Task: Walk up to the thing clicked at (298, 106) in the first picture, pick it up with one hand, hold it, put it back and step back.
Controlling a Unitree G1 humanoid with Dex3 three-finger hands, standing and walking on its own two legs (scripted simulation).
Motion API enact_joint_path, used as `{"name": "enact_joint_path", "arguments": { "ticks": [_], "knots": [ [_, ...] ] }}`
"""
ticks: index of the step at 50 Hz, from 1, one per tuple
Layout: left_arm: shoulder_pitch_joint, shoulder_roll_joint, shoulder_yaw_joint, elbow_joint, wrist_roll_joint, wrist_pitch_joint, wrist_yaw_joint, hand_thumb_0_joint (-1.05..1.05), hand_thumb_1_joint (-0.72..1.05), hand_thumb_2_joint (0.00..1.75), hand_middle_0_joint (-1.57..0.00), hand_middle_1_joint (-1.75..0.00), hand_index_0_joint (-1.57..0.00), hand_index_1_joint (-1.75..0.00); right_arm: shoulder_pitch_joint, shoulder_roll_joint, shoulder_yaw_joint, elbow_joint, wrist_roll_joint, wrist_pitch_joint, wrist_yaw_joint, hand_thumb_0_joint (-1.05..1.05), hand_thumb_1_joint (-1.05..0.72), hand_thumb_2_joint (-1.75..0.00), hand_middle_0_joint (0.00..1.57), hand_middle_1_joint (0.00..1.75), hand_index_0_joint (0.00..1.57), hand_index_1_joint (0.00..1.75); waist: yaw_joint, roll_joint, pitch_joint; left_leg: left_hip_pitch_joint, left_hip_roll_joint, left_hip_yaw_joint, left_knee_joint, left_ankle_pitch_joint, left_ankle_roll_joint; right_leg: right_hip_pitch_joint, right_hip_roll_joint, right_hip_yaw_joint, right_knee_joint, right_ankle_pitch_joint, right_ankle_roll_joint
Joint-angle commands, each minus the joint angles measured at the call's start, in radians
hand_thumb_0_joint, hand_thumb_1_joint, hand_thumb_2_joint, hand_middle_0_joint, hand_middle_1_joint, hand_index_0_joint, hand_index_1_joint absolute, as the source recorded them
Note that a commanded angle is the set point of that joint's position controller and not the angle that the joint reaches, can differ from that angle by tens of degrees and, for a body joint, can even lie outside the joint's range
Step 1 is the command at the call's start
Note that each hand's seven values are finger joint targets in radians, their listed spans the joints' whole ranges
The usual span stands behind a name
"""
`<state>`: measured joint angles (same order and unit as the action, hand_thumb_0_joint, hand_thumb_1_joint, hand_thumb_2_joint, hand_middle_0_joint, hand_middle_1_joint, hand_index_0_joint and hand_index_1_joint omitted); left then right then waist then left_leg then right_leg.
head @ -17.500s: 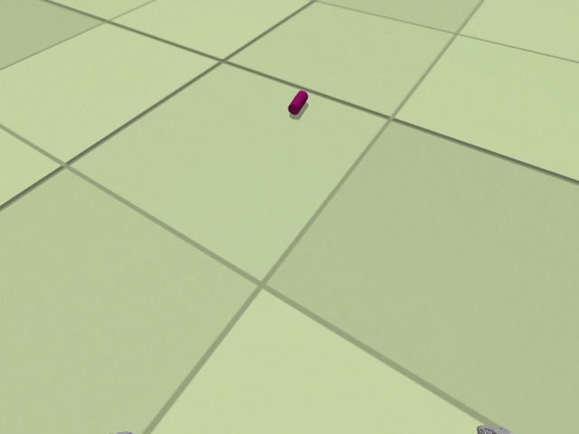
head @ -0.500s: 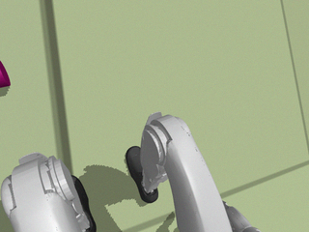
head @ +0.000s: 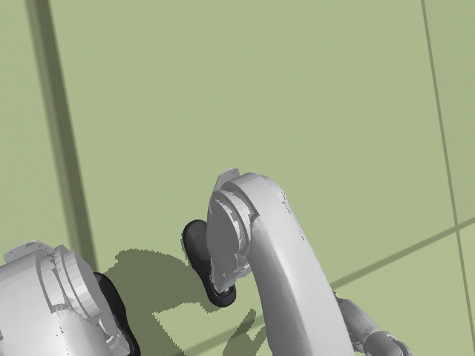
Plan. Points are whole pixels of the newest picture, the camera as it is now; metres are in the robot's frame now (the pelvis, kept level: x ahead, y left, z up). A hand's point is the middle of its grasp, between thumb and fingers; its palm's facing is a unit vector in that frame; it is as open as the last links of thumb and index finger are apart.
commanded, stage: rest palm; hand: left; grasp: from above
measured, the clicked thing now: out of the picture +0.50 +0.33 -0.28
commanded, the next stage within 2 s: close in 0.64 s
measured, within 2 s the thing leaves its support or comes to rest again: neither
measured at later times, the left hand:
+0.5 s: hand out of the picture +0.48 +0.33 -0.24, palm faces -0.45 -0.11 -0.89, open 14.2 cm
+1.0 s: hand out of the picture +0.48 +0.33 -0.25, palm faces -0.46 -0.11 -0.88, open 13.2 cm
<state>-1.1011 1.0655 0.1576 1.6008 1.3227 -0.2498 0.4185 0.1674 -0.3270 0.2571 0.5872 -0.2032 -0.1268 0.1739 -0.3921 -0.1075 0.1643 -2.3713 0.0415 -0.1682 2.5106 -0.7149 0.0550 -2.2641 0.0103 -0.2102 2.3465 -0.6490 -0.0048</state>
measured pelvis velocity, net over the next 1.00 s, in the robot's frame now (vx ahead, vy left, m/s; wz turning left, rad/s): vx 0.00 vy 0.00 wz -0.04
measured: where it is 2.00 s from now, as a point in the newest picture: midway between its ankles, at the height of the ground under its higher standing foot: (169, 305)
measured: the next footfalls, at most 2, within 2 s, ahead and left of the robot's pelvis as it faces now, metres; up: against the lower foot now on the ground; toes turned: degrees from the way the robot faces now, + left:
none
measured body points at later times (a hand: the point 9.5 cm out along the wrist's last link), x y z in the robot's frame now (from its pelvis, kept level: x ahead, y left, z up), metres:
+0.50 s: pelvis +0.00 +0.00 -0.01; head +0.28 +0.12 +0.32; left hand +0.49 +0.33 -0.19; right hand +0.03 -0.25 -0.06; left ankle +0.06 +0.11 -0.28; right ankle +0.11 -0.11 -0.28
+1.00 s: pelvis +0.00 +0.00 +0.00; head +0.29 +0.12 +0.31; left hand +0.50 +0.33 -0.20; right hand +0.04 -0.25 -0.05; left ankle +0.06 +0.11 -0.28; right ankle +0.11 -0.11 -0.28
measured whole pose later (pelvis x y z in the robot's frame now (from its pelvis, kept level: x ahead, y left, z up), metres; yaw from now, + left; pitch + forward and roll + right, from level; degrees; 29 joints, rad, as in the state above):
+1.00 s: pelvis +0.00 +0.00 +0.00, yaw -2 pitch +29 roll -15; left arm -1.10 1.12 0.13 1.65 1.34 -0.28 0.50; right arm 0.13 -0.35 0.33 0.59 -0.23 -0.16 0.19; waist -0.41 -0.14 0.19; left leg -2.36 0.05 -0.22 2.54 -0.73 0.05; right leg -2.24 0.03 -0.25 2.34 -0.64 0.00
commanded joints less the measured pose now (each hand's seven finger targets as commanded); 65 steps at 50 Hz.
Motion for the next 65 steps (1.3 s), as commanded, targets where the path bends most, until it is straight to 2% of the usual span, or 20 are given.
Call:
{"name": "enact_joint_path", "arguments": {
  "ticks": [1, 4, 7, 11, 12, 15, 21, 24, 27, 30, 36, 38, 42, 46, 47, 49, 53, 55, 61, 65],
  "knots": [
    [-0.269, 0.254, -0.003, -0.179, -0.009, -0.041, 0.023, 0.0, -0.54, 1.03, -0.07, -0.98, -0.05, -1.0, 0.241, -0.315, -0.087, 0.025, -0.008, 0.017, -0.006, 0.0, -0.9, -0.9, 0.2, 0.3, 0.2, 0.3, -0.037, 0.535, -0.741, 0.588, 0.005, 0.018, -0.226, 0.319, -0.038, 0.395, 0.055, -0.02, -0.21, 0.277, -0.03],
    [-0.267, 0.239, -0.024, -0.147, 0.0, -0.062, 0.034, 0.0, -0.55, 1.04, -0.07, -0.97, -0.05, -1.0, 0.227, -0.319, -0.077, 0.028, -0.014, 0.02, -0.006, 0.0, -0.9, -0.9, 0.2, 0.3, 0.2, 0.3, -0.05, 0.533, -0.681, 0.577, 0.007, 0.013, -0.219, 0.29, -0.04, 0.347, 0.058, -0.032, -0.208, 0.244, -0.032],
    [-0.281, 0.251, -0.036, -0.154, 0.016, -0.076, 0.062, 0.0, -0.54, 1.07, -0.08, -0.98, -0.05, -1.01, 0.214, -0.319, -0.073, 0.035, -0.016, 0.018, -0.005, 0.0, -0.9, -0.9, 0.2, 0.3, 0.2, 0.3, -0.038, 0.564, -0.695, 0.607, 0.011, 0.008, -0.221, 0.291, -0.041, 0.337, 0.061, -0.031, -0.196, 0.251, -0.029],
    [-0.267, 0.267, -0.025, -0.109, 0.038, -0.075, 0.11, 0.0, -0.54, 1.08, -0.08, -0.97, -0.05, -1.01, 0.202, -0.321, -0.065, 0.029, -0.018, 0.011, 0.001, 0.0, -0.9, -0.9, 0.2, 0.3, 0.2, 0.3, -0.036, 0.565, -0.662, 0.594, 0.015, -0.013, -0.249, 0.287, -0.046, 0.313, 0.064, -0.051, -0.18, 0.251, -0.027],
    [-0.264, 0.232, -0.045, -0.088, 0.041, -0.068, 0.114, 0.0, -0.55, 1.06, -0.07, -0.97, -0.04, -1.0, 0.199, -0.338, -0.079, 0.026, -0.02, 0.007, 0.002, 0.0, -0.9, -0.9, 0.2, 0.3, 0.2, 0.3, -0.048, 0.559, -0.648, 0.599, 0.015, -0.016, -0.25, 0.292, -0.048, 0.294, 0.061, -0.054, -0.175, 0.253, -0.024],
    [-0.247, 0.221, -0.056, -0.024, 0.046, -0.047, 0.134, 0.0, -0.55, 1.03, -0.07, -0.96, -0.04, -0.98, 0.191, -0.331, -0.063, 0.029, -0.019, -0.01, 0.009, 0.0, -0.9, -0.9, 0.2, 0.3, 0.2, 0.3, -0.06, 0.536, -0.602, 0.553, 0.015, -0.012, -0.243, 0.263, -0.04, 0.285, 0.066, -0.05, -0.175, 0.25, -0.02],
    [-0.294, 0.266, -0.02, -0.022, 0.042, -0.015, 0.156, 0.0, -0.56, 1.04, -0.07, -0.96, -0.04, -0.99, 0.191, -0.337, -0.047, 0.029, -0.018, -0.029, 0.015, 0.0, -0.9, -0.9, 0.2, 0.3, 0.2, 0.3, -0.064, 0.554, -0.633, 0.544, 0.02, -0.029, -0.258, 0.253, -0.046, 0.298, 0.06, -0.053, -0.164, 0.25, -0.021],
    [-0.263, 0.245, -0.039, 0.011, 0.037, 0.0, 0.141, 0.0, -0.55, 1.02, -0.07, -0.97, -0.04, -1.0, 0.182, -0.333, -0.038, 0.019, -0.019, -0.042, 0.02, 0.0, -0.9, -0.9, 0.2, 0.3, 0.2, 0.3, -0.071, 0.527, -0.594, 0.516, 0.017, -0.018, -0.242, 0.224, -0.039, 0.295, 0.058, -0.046, -0.169, 0.234, -0.017],
    [-0.301, 0.304, -0.009, -0.057, 0.02, -0.002, 0.133, 0.0, -0.56, 1.04, -0.08, -0.98, -0.05, -1.01, 0.184, -0.343, -0.04, 0.021, -0.017, -0.045, 0.013, 0.0, -0.9, -0.9, 0.2, 0.3, 0.2, 0.3, -0.056, 0.561, -0.663, 0.546, 0.018, -0.013, -0.236, 0.25, -0.041, 0.333, 0.059, -0.042, -0.177, 0.252, -0.02],
    [-0.263, 0.271, -0.028, -0.023, 0.007, 0.0, 0.12, 0.0, -0.56, 1.04, -0.07, -0.99, -0.04, -1.02, 0.182, -0.341, -0.035, 0.018, -0.017, -0.045, 0.012, 0.0, -0.9, -0.91, 0.2, 0.3, 0.2, 0.3, -0.064, 0.505, -0.616, 0.481, 0.014, -0.003, -0.22, 0.216, -0.034, 0.346, 0.064, -0.042, -0.19, 0.232, -0.022],
    [-0.258, 0.298, -0.017, -0.096, -0.015, -0.016, 0.103, 0.0, -0.52, 1.06, -0.09, -1.02, -0.06, -1.04, 0.201, -0.337, -0.032, 0.031, -0.017, -0.041, 0.008, 0.0, -0.9, -0.91, 0.2, 0.3, 0.2, 0.3, -0.048, 0.555, -0.686, 0.551, 0.021, -0.008, -0.221, 0.285, -0.043, 0.388, 0.065, -0.046, -0.192, 0.277, -0.02],
    [-0.226, 0.271, -0.035, -0.061, -0.017, -0.018, 0.098, 0.0, -0.49, 1.08, -0.12, -1.0, -0.09, -1.03, 0.191, -0.337, -0.029, 0.024, -0.02, -0.038, 0.008, 0.0, -0.89, -0.9, 0.2, 0.3, 0.2, 0.3, -0.052, 0.525, -0.652, 0.534, 0.021, -0.01, -0.208, 0.291, -0.042, 0.381, 0.068, -0.051, -0.19, 0.278, -0.023],
    [-0.263, 0.331, -0.006, -0.12, -0.003, -0.027, 0.11, 0.0, -0.43, 1.05, -0.16, -0.98, -0.13, -1.01, 0.2, -0.353, -0.036, 0.031, -0.02, -0.032, 0.006, 0.0, -0.89, -0.9, 0.2, 0.3, 0.2, 0.3, -0.042, 0.58, -0.688, 0.575, 0.022, -0.006, -0.209, 0.344, -0.046, 0.392, 0.067, -0.046, -0.19, 0.308, -0.026],
    [-0.234, 0.284, -0.028, -0.052, -0.002, -0.026, 0.113, 0.0, -0.37, 1.04, -0.2, -0.97, -0.17, -0.99, 0.186, -0.348, -0.022, 0.023, -0.024, -0.031, 0.009, 0.0, -0.89, -0.9, 0.2, 0.3, 0.2, 0.3, -0.067, 0.523, -0.595, 0.518, 0.023, -0.02, -0.211, 0.293, -0.044, 0.346, 0.069, -0.06, -0.19, 0.273, -0.023],
    [-0.23, 0.305, -0.022, -0.069, -0.004, -0.026, 0.115, 0.0, -0.37, 1.03, -0.19, -0.96, -0.17, -0.98, 0.173, -0.345, -0.023, 0.021, -0.022, -0.031, 0.007, 0.0, -0.89, -0.9, 0.2, 0.3, 0.2, 0.3, -0.047, 0.538, -0.62, 0.531, 0.023, -0.015, -0.216, 0.288, -0.043, 0.362, 0.072, -0.055, -0.193, 0.268, -0.024],
    [-0.255, 0.327, -0.01, -0.114, 0.003, -0.025, 0.117, 0.0, -0.35, 0.98, -0.18, -0.96, -0.18, -0.97, 0.188, -0.346, -0.028, 0.025, -0.023, -0.031, 0.007, 0.0, -0.89, -0.9, 0.2, 0.3, 0.2, 0.3, -0.043, 0.576, -0.661, 0.573, 0.027, -0.018, -0.225, 0.316, -0.048, 0.371, 0.068, -0.051, -0.19, 0.285, -0.023],
    [-0.225, 0.252, -0.042, -0.034, -0.009, -0.019, 0.106, 0.0, -0.32, 0.94, -0.2, -0.95, -0.2, -0.95, 0.179, -0.345, -0.024, 0.027, -0.027, -0.032, 0.013, 0.0, -0.89, -0.9, 0.2, 0.3, 0.2, 0.3, -0.076, 0.528, -0.594, 0.53, 0.026, -0.024, -0.217, 0.288, -0.045, 0.341, 0.066, -0.06, -0.189, 0.267, -0.02],
    [-0.262, 0.296, -0.031, -0.087, -0.009, -0.023, 0.101, 0.0, -0.32, 0.92, -0.2, -0.94, -0.2, -0.94, 0.178, -0.348, -0.024, 0.023, -0.022, -0.035, 0.01, 0.0, -0.89, -0.9, 0.2, 0.3, 0.2, 0.3, -0.069, 0.54, -0.609, 0.53, 0.026, -0.023, -0.229, 0.258, -0.042, 0.346, 0.067, -0.055, -0.198, 0.249, -0.02],
    [-0.255, 0.25, -0.063, -0.06, -0.018, -0.03, 0.09, 0.0, -0.26, 0.89, -0.24, -0.92, -0.24, -0.91, 0.162, -0.35, -0.026, 0.021, -0.023, -0.034, 0.006, 0.0, -0.89, -0.9, 0.2, 0.3, 0.2, 0.3, -0.074, 0.524, -0.591, 0.513, 0.026, -0.028, -0.229, 0.217, -0.045, 0.33, 0.067, -0.065, -0.198, 0.22, -0.022],
    [-0.278, 0.294, -0.049, -0.1, -0.012, -0.033, 0.091, 0.0, -0.21, 0.86, -0.27, -0.9, -0.28, -0.89, 0.175, -0.346, -0.019, 0.028, -0.02, -0.032, 0.004, 0.0, -0.89, -0.9, 0.2, 0.3, 0.2, 0.3, -0.06, 0.548, -0.634, 0.537, 0.027, -0.021, -0.228, 0.248, -0.043, 0.352, 0.066, -0.055, -0.199, 0.247, -0.02]
  ]
}}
